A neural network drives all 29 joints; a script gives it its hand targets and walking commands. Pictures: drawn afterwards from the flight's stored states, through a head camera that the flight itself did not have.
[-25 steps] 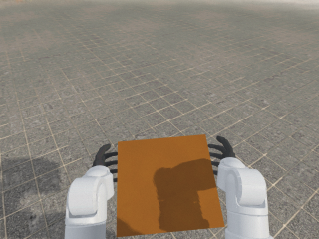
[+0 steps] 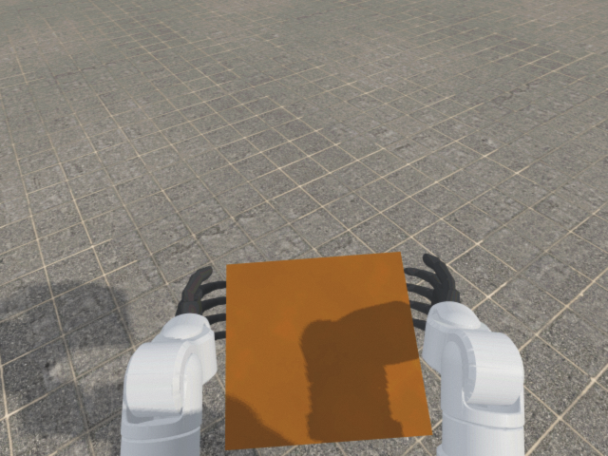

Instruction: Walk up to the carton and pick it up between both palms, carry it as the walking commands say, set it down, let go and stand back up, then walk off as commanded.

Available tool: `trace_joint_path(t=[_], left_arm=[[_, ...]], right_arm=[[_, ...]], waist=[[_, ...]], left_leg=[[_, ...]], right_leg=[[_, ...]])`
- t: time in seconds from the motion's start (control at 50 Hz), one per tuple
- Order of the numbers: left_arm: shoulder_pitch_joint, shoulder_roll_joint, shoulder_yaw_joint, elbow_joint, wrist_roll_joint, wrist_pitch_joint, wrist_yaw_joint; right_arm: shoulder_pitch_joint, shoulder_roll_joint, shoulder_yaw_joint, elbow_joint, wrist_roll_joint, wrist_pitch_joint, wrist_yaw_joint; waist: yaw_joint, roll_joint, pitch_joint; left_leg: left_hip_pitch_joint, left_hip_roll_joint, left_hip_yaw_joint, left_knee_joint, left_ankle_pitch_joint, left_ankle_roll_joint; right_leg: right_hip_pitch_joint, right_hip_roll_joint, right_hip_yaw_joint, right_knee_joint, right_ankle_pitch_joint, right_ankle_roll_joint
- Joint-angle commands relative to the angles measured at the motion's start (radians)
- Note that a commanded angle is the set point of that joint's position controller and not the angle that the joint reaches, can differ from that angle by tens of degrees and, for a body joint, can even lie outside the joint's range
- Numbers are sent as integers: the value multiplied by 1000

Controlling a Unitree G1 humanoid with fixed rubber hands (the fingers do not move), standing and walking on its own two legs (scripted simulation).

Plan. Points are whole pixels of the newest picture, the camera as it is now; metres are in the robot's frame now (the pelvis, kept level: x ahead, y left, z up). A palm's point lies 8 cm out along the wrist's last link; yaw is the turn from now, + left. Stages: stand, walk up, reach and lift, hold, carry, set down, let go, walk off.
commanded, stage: carry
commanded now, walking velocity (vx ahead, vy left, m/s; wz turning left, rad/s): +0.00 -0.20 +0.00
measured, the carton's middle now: (319, 348) +0.28 -0.02 +0.01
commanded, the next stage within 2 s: none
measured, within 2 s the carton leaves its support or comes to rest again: neither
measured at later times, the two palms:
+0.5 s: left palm (311, 403) +0.17 +0.00 +0.11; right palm (607, 362) +0.19 -0.29 +0.12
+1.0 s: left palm (390, 299) +0.28 -0.10 +0.12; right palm out of the picture +0.30 -0.39 +0.14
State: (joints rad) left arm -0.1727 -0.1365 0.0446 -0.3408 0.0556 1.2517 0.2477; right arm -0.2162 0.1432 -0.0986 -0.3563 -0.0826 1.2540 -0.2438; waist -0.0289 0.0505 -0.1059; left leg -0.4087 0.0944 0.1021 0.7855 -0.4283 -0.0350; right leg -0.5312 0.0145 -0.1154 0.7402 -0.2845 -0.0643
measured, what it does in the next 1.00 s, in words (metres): steps to the right: left foot, then right foot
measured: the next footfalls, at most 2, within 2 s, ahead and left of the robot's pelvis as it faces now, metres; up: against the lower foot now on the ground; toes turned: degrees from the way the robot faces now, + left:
left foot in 0.40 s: -0.06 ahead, -0.01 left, +0.00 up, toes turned +12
right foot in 0.60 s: +0.01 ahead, -0.31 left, +0.00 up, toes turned -3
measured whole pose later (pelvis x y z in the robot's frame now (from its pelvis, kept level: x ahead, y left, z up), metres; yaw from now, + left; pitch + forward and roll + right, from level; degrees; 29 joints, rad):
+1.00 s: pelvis +0.04 -0.25 +0.03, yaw +2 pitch +4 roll -1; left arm -0.10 -0.13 0.03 -0.40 0.03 1.32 0.27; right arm -0.14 0.13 -0.05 -0.38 -0.08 1.28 -0.24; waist 0.00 0.00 -0.17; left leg -0.48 0.09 0.11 0.66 -0.32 -0.04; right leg -0.13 0.09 -0.12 0.34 -0.30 -0.10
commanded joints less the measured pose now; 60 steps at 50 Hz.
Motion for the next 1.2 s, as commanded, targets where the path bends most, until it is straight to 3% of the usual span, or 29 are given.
trace_joint_path(t=[0.0, 0.02, 0.08, 0.14, 0.18, 0.2, 0.3, 0.34, 0.36, 0.38, 0.4, 0.42, 0.46, 0.52, 0.54, 0.56, 0.58, 0.6, 0.62, 0.64, 0.7, 0.82, 0.92, 1.0, 1.02, 1.06, 1.08, 1.12, 1.18], left_arm=[[-482, -964, -559, -226, -316, -59, -244], [-588, -978, -575, -310, -357, -73, -252], [-750, -906, -608, -234, -402, -64, -258], [-566, -965, -623, -265, -378, -75, -262], [-593, -976, -598, -280, -384, -71, -256], [-587, -950, -594, -300, -384, -66, -261], [-546, -934, -587, -281, -361, -40, -261], [-573, -945, -594, -247, -333, -29, -254], [-633, -954, -606, -297, -350, -36, -250], [-618, -976, -617, -297, -363, -41, -259], [-711, -982, -632, -357, -384, -55, -254], [-738, -1006, -673, -378, -399, -55, -255], [-663, -982, -665, -380, -391, -53, -240], [-515, -965, -615, -259, -367, -39, -237], [-515, -970, -614, -298, -387, -46, -247], [-494, -923, -577, -259, -376, -29, -241], [-550, -901, -576, -293, -385, -23, -250], [-503, -867, -572, -268, -376, -6, -252], [-510, -867, -557, -230, -372, 1, -257], [-464, -900, -547, -181, -361, 5, -253], [-519, -933, -532, -191, -340, -3, -251], [-639, -960, -551, -307, -376, -41, -259], [-595, -954, -589, -335, -377, -19, -235], [-528, -941, -587, -286, -360, 0, -236], [-533, -968, -593, -305, -365, -8, -241], [-531, -953, -615, -317, -368, -2, -242], [-566, -933, -611, -329, -377, -2, -249], [-602, -954, -621, -367, -406, -29, -263], [-497, -987, -592, -304, -405, -38, -276]], right_arm=[[-399, 988, 655, -100, 382, -37, 286], [-443, 1033, 657, -126, 395, -55, 287], [-581, 954, 568, -91, 378, -73, 264], [-465, 1009, 649, -210, 373, -74, 260], [-465, 1021, 635, -137, 372, -59, 258], [-474, 1002, 655, -163, 370, -50, 257], [-417, 984, 657, -137, 365, -20, 266], [-436, 1001, 646, -107, 379, -21, 276], [-396, 1023, 619, -102, 386, -26, 283], [-478, 1015, 621, -162, 398, -49, 282], [-471, 1017, 590, -115, 385, -50, 277], [-500, 1004, 578, -188, 378, -69, 279], [-445, 1007, 616, -185, 392, -46, 283], [-519, 961, 671, -271, 399, -40, 252], [-492, 973, 690, -311, 405, -41, 254], [-467, 943, 668, -248, 387, -23, 243], [-475, 966, 665, -234, 370, -16, 243], [-418, 911, 634, -201, 346, 3, 238], [-411, 927, 636, -149, 330, 13, 237], [-399, 914, 627, -131, 336, 22, 242], [-510, 981, 668, -147, 383, 15, 266], [-540, 1035, 683, -170, 397, -10, 273], [-392, 995, 623, -142, 377, 5, 269], [-392, 972, 640, -160, 388, 1, 263], [-385, 991, 655, -191, 400, -10, 270], [-340, 940, 616, -166, 372, -20, 256], [-318, 964, 617, -142, 369, -23, 251], [-388, 1014, 660, -242, 397, -41, 254], [-418, 1017, 673, -281, 393, -53, 248]], waist=[[30, 258, -357], [27, 276, -410], [38, 254, -323], [26, -251, -390], [44, -226, -354], [44, -208, -371], [24, -237, -320], [-8, -283, -314], [-44, -72, -288], [-13, 489, -303], [44, 468, -137], [45, 323, -128], [47, 167, -203], [24, 129, -305], [21, 32, -346], [37, -82, -359], [57, -356, -318], [50, -372, -234], [45, -384, -193], [45, -233, -219], [48, -154, -216], [40, -226, -164], [45, -106, -223], [17, -52, -246], [-2, -37, -315], [-20, 320, -355], [-33, 299, -290], [-16, 25, -287], [-12, 50, -230]], left_leg=[[407, 449, -511, -347, 782, 186], [421, 424, -444, -263, 942, 191], [139, 234, -187, -214, 701, 23], [-78, 37, 24, 59, -81, -81], [-136, -14, 3, 236, -244, -58], [-95, -10, -19, 284, -211, -36], [175, -61, 92, 3, -117, 14], [512, -97, 192, -383, -226, 63], [591, -9, 110, -663, -169, 125], [389, 391, -455, -732, -373, 211], [130, 458, -490, -759, -335, 243], [187, 425, -500, -734, -318, 222], [415, 240, -137, -560, -11, 88], [361, 164, -8, -416, 38, 59], [258, 136, -9, -365, -4, 55], [106, 84, 46, -214, -87, -2], [-155, 1, 107, -8, -139, -61], [-323, -27, 67, 95, -180, -61], [-345, 3, -9, 157, -116, -49], [-260, 19, -33, 133, -79, -42], [-221, 41, -34, 108, 55, -15], [-262, 34, -25, 20, 116, -17], [-148, 7, 3, -157, 93, -7], [208, -42, 79, -366, 211, 10], [415, 14, -17, -355, 173, 54], [774, 268, -506, -435, 303, 247], [830, 325, -581, -397, 544, 319], [782, 310, -456, -402, 515, 264], [542, 272, -299, -492, 405, 200]], right_leg=[[-154, -15, 43, 174, -166, 74], [-86, -76, 164, 190, -109, 50], [197, -32, 66, -123, 85, 36], [476, -306, 389, -280, 605, -51], [415, -333, 444, -356, 433, -118], [363, -308, 405, -410, 115, -66], [232, -169, 183, -636, -164, 148], [119, -102, 76, -714, -135, 403], [92, 15, -9, -449, -69, 469], [84, 65, -15, 267, -192, 364], [1, -35, 193, 457, -129, 204], [-64, -72, 254, 442, -99, 131], [-76, -73, 178, 15, -48, 48], [286, 72, -83, -358, -29, 83], [464, 57, -56, -393, -70, 73], [585, -106, 169, -413, -150, 37], [735, -317, 459, -488, -169, -25], [721, -438, 642, -566, -210, -100], [622, -437, 625, -623, -320, -115], [546, -378, 552, -601, -211, -119], [492, -341, 404, -600, -230, -87], [506, -336, 359, -650, -291, -69], [557, -329, 283, -536, -71, -141], [410, -233, 150, -345, 170, -11], [280, -203, 95, -217, 281, 34], [-172, -22, -10, 174, 94, 117], [-318, -35, 91, 298, -212, 126], [-324, -73, 113, 302, -241, 96], [-74, -60, 40, -43, -157, 87]])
